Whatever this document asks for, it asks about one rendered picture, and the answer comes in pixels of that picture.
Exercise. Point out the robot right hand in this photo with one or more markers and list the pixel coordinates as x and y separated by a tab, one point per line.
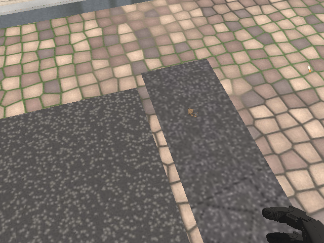
312	230

